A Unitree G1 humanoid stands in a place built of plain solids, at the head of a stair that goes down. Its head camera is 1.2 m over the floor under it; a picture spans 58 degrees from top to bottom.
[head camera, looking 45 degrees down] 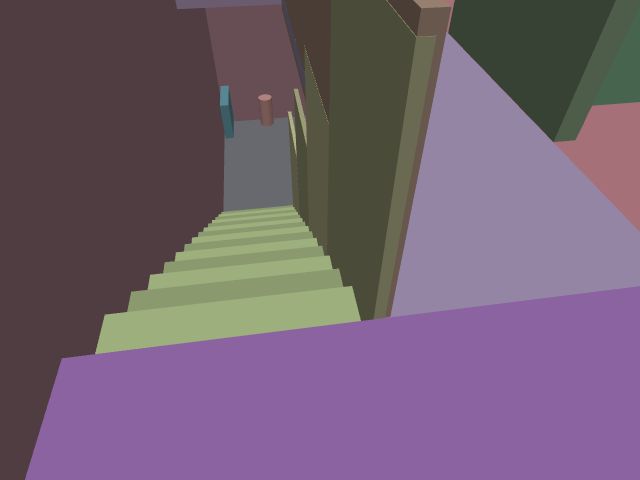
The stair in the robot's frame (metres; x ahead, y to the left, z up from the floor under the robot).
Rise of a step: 0.19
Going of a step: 0.27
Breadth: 0.98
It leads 8 degrees to the left of straight ahead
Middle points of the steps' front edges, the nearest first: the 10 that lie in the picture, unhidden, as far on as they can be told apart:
0.75 0.31 0.00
1.05 0.35 -0.19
1.32 0.39 -0.38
1.58 0.43 -0.58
1.85 0.47 -0.77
2.11 0.51 -0.96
2.38 0.55 -1.15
2.64 0.59 -1.34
2.91 0.62 -1.54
3.17 0.66 -1.73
